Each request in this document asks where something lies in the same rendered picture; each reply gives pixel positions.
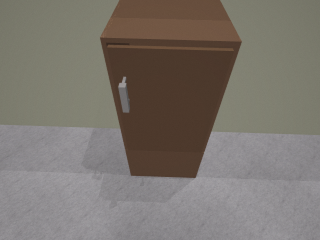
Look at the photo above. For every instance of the cupboard door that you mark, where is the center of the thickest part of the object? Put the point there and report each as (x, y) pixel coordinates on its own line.
(173, 93)

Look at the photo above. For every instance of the handle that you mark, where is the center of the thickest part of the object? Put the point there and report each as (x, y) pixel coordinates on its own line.
(123, 92)

